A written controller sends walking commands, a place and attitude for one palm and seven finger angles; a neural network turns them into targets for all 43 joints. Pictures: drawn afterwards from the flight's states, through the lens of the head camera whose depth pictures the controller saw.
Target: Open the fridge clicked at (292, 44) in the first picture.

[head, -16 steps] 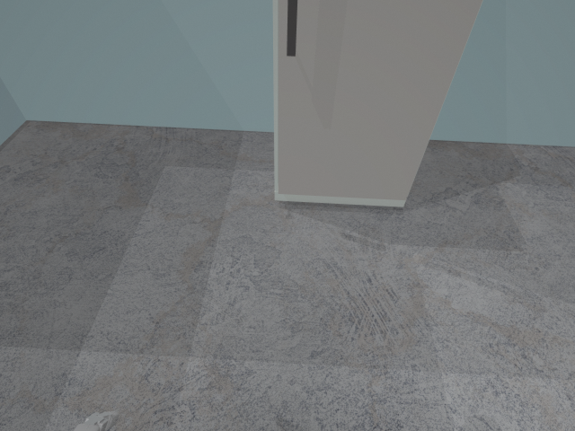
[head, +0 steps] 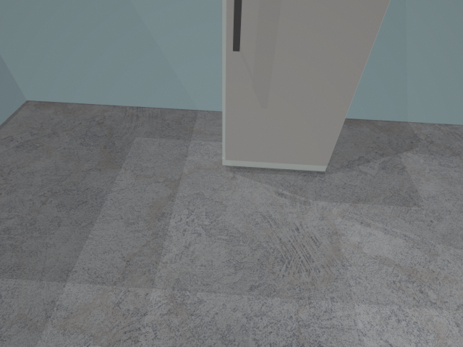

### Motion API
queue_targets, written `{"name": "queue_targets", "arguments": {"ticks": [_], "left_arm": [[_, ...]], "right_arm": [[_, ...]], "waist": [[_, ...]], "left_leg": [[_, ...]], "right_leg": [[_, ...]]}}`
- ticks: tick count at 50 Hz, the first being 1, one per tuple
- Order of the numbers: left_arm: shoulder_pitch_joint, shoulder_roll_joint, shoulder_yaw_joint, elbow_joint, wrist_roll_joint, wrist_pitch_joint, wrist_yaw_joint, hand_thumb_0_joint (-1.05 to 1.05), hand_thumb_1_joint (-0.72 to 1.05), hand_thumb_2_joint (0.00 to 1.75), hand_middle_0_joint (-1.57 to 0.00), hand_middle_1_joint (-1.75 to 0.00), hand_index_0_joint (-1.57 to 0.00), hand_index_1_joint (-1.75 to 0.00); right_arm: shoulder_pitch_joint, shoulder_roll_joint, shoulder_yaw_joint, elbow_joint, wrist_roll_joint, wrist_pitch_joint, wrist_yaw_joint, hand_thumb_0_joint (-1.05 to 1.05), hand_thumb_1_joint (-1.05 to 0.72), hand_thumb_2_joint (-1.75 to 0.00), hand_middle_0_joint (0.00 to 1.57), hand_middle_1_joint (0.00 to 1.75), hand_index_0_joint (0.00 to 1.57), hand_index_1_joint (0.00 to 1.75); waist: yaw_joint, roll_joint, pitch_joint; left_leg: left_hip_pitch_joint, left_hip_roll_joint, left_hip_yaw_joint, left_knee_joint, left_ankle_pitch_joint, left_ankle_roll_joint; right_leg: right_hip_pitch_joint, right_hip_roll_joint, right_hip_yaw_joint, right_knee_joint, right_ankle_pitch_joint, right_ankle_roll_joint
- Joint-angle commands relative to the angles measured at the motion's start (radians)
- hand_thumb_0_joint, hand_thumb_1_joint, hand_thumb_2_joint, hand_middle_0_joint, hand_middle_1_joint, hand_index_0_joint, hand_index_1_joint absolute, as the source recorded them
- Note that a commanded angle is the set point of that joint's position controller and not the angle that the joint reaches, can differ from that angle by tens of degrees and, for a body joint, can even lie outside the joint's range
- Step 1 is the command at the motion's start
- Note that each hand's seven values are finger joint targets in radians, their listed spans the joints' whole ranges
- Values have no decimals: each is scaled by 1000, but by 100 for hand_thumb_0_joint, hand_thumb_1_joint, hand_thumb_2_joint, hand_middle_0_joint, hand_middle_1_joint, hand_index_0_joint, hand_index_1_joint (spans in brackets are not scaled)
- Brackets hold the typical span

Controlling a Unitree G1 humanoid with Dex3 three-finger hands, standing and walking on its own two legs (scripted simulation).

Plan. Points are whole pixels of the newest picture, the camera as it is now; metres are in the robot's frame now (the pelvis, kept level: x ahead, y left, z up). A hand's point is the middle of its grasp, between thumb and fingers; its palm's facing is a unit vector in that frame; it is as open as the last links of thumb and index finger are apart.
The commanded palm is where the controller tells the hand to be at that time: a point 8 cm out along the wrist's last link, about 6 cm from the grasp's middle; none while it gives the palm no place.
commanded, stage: stand and wait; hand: left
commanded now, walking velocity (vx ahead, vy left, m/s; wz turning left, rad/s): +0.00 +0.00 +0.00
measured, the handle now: out of the picture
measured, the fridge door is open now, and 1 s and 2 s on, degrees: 0 0 0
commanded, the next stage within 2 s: look at it before walking up in 0.50 s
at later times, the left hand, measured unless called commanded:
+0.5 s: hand out of the picture +0.06 +0.24 -0.15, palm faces -0.04 -0.94 -0.34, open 7.4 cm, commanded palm none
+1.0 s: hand out of the picture +0.07 +0.23 -0.15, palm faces -0.04 -0.94 -0.34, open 7.4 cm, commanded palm none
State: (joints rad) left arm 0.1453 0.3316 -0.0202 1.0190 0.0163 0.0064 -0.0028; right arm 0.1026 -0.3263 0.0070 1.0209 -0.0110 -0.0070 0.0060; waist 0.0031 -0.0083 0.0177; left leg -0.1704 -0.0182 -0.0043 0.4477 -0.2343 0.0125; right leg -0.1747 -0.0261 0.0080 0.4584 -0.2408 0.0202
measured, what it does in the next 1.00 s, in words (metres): stands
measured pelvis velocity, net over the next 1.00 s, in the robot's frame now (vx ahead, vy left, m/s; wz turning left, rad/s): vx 0.00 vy -0.01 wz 0.00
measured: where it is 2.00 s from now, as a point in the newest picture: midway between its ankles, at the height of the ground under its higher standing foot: outside the picture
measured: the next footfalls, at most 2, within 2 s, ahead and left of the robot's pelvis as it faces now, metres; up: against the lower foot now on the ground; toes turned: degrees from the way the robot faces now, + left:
right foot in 1.66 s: +0.14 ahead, -0.14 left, +0.00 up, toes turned -12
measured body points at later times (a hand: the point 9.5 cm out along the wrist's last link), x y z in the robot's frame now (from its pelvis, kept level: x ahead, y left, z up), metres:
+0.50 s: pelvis -0.01 -0.01 +0.00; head -0.01 -0.01 +0.45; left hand +0.06 +0.29 -0.13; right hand +0.05 -0.31 -0.13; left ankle +0.01 +0.11 -0.74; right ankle +0.01 -0.13 -0.74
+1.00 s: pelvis +0.00 -0.01 +0.00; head +0.00 -0.01 +0.45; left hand +0.08 +0.28 -0.13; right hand +0.08 -0.31 -0.13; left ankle +0.01 +0.11 -0.74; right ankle +0.01 -0.13 -0.74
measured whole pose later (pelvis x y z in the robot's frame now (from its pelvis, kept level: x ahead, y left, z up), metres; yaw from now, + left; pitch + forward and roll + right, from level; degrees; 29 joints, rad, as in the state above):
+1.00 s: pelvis +0.00 -0.01 +0.00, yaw +0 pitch -2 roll +0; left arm 0.14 0.34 -0.01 1.09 0.02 0.00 0.00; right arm 0.11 -0.34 0.01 1.11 0.00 -0.01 0.00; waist 0.00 0.00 0.03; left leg -0.14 0.00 -0.01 0.37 -0.19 -0.01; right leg -0.15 -0.01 0.00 0.39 -0.20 0.00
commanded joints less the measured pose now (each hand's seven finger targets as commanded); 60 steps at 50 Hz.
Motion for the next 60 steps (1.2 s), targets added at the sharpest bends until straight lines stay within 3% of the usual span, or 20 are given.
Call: {"name": "queue_targets", "arguments": {"ticks": [1, 6, 22, 60], "left_arm": [[-52, 211, 55, -61, -3, -29, 14, 0, 90, 90, -20, -30, -20, -30], [-44, 212, 54, -39, -4, -29, 13, 0, 90, 90, -20, -30, -20, -30], [-37, 216, 53, 2, -4, -30, 12, 0, 90, 90, -20, -30, -20, -30], [-44, 220, 54, 5, -4, -36, 13, 0, 90, 90, -20, -30, -20, -30]], "right_arm": [[-48, -212, -52, -54, -2, -29, -15, 0, -90, -90, 20, 30, 20, 30], [-46, -215, -50, -30, 0, -29, -15, 0, -90, -90, 20, 30, 20, 30], [-16, -223, -46, 22, 2, -28, -14, 0, -90, -90, 20, 30, 20, 30], [-36, -222, -39, 27, 4, -28, -17, 0, -90, -90, 20, 30, 20, 30]], "waist": [[-5, 4, -47], [-2, 24, -42], [-2, 0, -26], [-1, 7, -56]], "left_leg": [[-4, 117, -106, -101, 115, 27], [-5, 119, -111, -115, 90, 25], [-17, 124, -120, -143, 43, 19], [47, 133, -98, -138, 162, 10]], "right_leg": [[-3, -85, 90, -90, 85, -50], [-1, -87, 94, -108, 61, -50], [-6, -88, 106, -137, 6, -50], [31, -94, 103, -145, 153, -51]]}}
